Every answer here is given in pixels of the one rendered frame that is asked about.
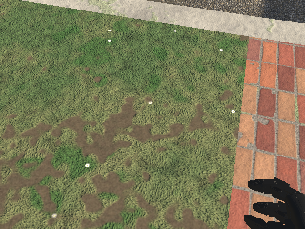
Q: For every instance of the robot right hand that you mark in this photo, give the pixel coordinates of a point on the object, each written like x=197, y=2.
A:
x=291, y=214

